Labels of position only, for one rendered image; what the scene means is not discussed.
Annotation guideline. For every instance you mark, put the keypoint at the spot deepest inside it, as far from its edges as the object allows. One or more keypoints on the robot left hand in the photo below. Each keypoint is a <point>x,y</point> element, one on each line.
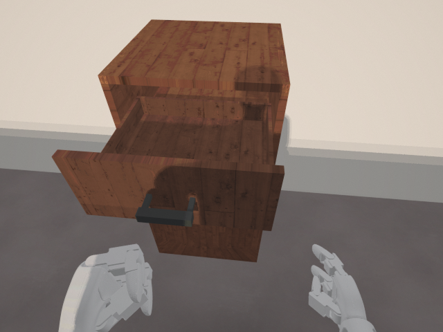
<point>119,277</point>

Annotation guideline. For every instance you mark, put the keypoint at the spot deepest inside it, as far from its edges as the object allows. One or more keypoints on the drawer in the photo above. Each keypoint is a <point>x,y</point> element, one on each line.
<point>218,152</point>

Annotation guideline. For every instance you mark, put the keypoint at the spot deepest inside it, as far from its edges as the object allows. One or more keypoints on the handle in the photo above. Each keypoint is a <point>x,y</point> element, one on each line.
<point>145,214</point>

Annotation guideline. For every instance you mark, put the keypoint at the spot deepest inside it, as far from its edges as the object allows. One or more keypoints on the right robot forearm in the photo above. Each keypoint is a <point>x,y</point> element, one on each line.
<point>356,325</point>

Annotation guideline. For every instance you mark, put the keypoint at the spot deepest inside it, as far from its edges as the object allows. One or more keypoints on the cabinet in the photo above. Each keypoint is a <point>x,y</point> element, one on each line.
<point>203,60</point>

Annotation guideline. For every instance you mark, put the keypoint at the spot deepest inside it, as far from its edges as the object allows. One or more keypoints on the robot right hand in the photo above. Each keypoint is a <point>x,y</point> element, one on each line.
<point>340,299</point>

